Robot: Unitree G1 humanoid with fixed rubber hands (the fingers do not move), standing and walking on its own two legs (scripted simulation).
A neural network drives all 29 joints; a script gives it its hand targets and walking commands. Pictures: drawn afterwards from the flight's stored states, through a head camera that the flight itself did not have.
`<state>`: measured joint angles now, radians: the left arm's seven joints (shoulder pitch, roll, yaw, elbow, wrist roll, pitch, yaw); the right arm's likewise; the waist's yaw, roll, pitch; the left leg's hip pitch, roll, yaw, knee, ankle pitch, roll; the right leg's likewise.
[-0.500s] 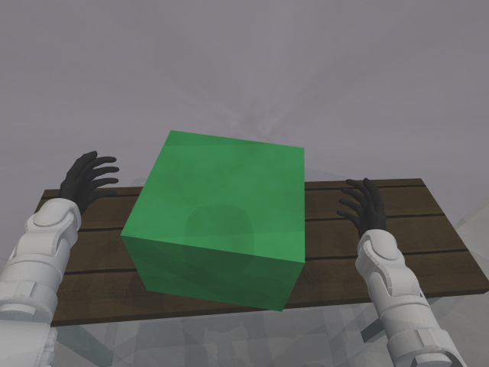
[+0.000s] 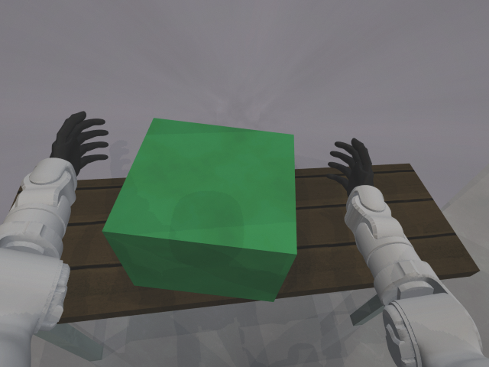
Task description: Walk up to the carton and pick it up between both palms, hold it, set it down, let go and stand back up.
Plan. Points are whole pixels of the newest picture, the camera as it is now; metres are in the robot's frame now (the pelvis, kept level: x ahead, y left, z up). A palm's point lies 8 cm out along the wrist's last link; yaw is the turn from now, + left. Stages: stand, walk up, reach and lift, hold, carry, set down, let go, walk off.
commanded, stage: reach and lift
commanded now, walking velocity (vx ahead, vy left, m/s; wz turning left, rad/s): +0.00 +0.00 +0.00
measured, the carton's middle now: (213, 210) +0.44 -0.02 -0.04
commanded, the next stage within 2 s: none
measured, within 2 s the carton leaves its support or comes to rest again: neither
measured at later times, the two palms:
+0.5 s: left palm (99, 208) +0.45 +0.19 -0.01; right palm (329, 221) +0.35 -0.24 -0.02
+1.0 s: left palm (113, 210) +0.45 +0.17 -0.02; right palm (323, 220) +0.36 -0.23 -0.02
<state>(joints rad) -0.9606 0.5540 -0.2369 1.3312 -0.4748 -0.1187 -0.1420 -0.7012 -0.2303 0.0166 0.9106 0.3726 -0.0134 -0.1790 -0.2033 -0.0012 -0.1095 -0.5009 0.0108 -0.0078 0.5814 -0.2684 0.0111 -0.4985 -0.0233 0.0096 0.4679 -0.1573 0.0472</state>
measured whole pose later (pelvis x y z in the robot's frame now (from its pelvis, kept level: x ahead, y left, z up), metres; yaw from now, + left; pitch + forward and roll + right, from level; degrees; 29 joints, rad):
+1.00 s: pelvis -0.03 -0.01 -0.06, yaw +1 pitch +26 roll -3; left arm -1.03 0.43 -0.26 1.54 -0.41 -0.33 -0.09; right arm -0.87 -0.08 -0.04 1.29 0.30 -0.30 -0.23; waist -0.22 0.03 -0.26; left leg -1.06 0.01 -0.07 1.00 -0.39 -0.01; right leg -1.05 -0.02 -0.04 0.89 -0.28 0.03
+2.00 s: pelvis -0.01 +0.00 -0.04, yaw -1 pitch +25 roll -4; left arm -0.97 0.37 -0.07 1.48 -0.18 -0.38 -0.11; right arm -0.76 -0.05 -0.18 1.26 0.14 -0.43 -0.23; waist -0.18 0.02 -0.24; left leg -0.97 0.03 -0.08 0.91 -0.38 -0.01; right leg -0.94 0.01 -0.03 0.75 -0.25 0.04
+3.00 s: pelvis +0.01 +0.00 +0.00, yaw +0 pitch +19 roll -1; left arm -0.78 0.28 -0.12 1.35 -0.22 -0.47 -0.07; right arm -0.50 -0.06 -0.16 0.91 0.09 -0.37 -0.17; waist -0.14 0.07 -0.19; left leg -0.59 0.00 -0.05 0.49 -0.22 0.00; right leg -0.59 -0.03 0.00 0.37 -0.11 0.04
